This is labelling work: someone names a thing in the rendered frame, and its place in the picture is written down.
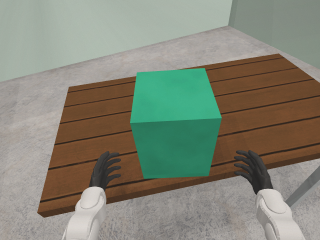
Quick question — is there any table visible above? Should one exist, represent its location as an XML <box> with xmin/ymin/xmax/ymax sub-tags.
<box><xmin>37</xmin><ymin>53</ymin><xmax>320</xmax><ymax>218</ymax></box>

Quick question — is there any left robot forearm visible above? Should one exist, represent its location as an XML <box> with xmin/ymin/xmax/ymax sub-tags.
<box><xmin>61</xmin><ymin>186</ymin><xmax>107</xmax><ymax>240</ymax></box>

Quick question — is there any carton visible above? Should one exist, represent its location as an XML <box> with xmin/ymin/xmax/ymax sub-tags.
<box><xmin>130</xmin><ymin>68</ymin><xmax>222</xmax><ymax>179</ymax></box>

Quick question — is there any right robot forearm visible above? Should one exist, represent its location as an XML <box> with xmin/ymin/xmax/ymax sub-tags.
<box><xmin>255</xmin><ymin>189</ymin><xmax>305</xmax><ymax>240</ymax></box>

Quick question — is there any robot right hand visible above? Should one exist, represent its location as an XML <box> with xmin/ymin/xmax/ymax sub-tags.
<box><xmin>234</xmin><ymin>150</ymin><xmax>274</xmax><ymax>195</ymax></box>

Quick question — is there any robot left hand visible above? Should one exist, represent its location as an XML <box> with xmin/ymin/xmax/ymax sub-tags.
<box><xmin>89</xmin><ymin>151</ymin><xmax>121</xmax><ymax>192</ymax></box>

